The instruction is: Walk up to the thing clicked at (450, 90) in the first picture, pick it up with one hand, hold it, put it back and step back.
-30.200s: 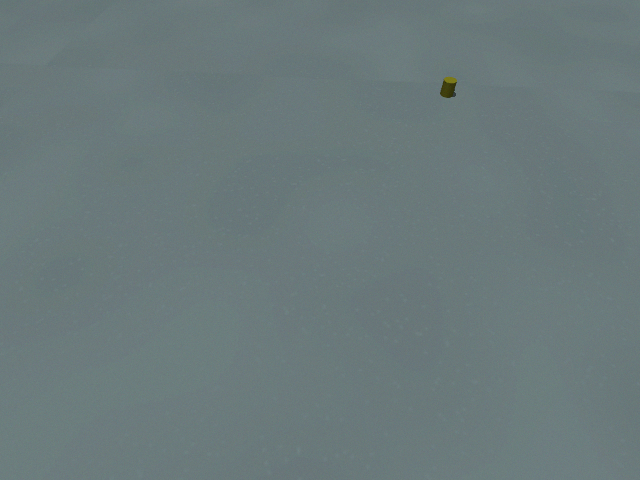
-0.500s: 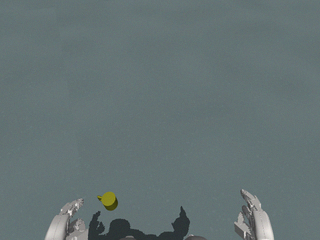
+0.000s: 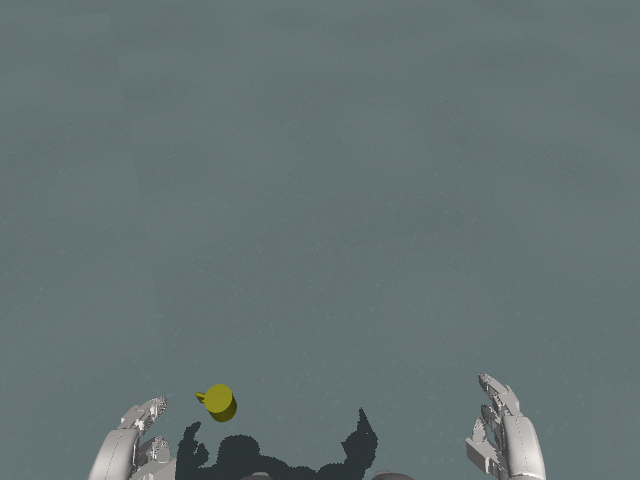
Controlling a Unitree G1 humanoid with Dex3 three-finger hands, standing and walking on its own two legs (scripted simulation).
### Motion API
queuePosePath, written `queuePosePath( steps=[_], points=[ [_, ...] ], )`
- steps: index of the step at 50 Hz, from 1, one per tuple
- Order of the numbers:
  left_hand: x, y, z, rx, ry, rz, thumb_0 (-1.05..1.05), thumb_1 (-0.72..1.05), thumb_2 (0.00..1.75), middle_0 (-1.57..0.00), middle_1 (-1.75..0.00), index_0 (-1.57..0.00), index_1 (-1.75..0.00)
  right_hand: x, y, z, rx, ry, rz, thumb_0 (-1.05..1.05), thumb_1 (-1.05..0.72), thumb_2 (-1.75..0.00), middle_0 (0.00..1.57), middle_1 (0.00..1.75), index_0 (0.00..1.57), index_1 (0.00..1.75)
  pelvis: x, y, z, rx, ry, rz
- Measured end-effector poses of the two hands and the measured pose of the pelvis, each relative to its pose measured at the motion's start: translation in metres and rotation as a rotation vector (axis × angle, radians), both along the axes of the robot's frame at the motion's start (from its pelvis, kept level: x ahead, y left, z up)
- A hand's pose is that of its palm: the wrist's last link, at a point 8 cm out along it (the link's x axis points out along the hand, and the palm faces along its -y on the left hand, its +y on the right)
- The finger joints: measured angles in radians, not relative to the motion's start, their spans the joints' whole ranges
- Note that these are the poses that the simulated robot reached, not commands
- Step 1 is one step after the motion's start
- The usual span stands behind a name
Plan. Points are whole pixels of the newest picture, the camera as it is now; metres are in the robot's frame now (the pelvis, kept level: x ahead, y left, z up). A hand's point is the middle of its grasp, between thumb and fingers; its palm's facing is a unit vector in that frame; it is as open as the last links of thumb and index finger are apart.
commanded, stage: home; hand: left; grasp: from above
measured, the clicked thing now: (215, 401) +0.42 +0.27 -0.67
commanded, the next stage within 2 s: stand in 0.78 s
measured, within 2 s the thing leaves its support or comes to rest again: neither
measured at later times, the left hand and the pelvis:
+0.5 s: hand (175, 464) +0.16 +0.17 -0.05, palm faces +0.04 -0.98 -0.19, open 7.4 cm; pelvis +0.01 +0.00 +0.00, yaw +0 degrees
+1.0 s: hand (161, 474) +0.16 +0.20 -0.08, palm faces +0.01 -0.95 -0.30, open 7.4 cm; pelvis -0.01 +0.00 +0.01, yaw +0 degrees
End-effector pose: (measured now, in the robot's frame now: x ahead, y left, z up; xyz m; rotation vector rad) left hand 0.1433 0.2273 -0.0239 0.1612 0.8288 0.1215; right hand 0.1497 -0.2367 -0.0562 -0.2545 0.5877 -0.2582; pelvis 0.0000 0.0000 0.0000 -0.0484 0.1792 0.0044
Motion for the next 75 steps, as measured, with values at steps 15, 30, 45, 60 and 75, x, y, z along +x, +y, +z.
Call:
queuePosePath(
  steps=[15,30,45,60,75],
  points=[
    [0.006,-0.001,0.002,0.003,-0.008,0.0,0.01,0.9,0.89,-0.2,-0.3,-0.2,-0.3,0.002,-0.004,-0.002,0.001,0.015,-0.008,0.02,-0.9,-0.89,0.2,0.3,0.21,0.3,0.005,-0.001,0.0,0.001,0.003,0.0],
    [0.004,-0.004,0.0,0.002,0.001,0.005,0.01,0.9,0.89,-0.2,-0.3,-0.2,-0.3,0.003,-0.008,-0.002,0.0,0.016,-0.008,0.02,-0.9,-0.89,0.2,0.3,0.21,0.3,0.005,-0.005,0.0,0.003,0.006,0.003],
    [0.002,-0.002,-0.002,0.027,-0.015,-0.016,0.01,0.9,0.89,-0.2,-0.3,-0.2,-0.3,0.0,-0.008,-0.003,-0.019,0.035,0.013,0.02,-0.9,-0.89,0.2,0.3,0.21,0.3,0.0,-0.003,0.0,0.005,-0.015,0.003],
    [-0.055,0.052,-0.046,0.139,0.226,0.045,0.01,0.9,0.89,-0.2,-0.3,-0.2,-0.3,-0.056,-0.032,-0.016,0.004,0.487,0.043,0.01,-0.91,-0.89,0.2,0.3,0.21,0.3,-0.007,0.003,0.035,0.047,-0.176,-0.006],
    [-0.11,0.055,-0.046,0.103,0.419,0.107,0.01,0.9,0.89,-0.2,-0.3,-0.2,-0.3,-0.087,-0.022,-0.011,0.052,0.612,-0.013,0.01,-0.91,-0.89,0.2,0.3,0.21,0.3,-0.005,0.009,0.058,0.048,-0.233,-0.001]
  ],
)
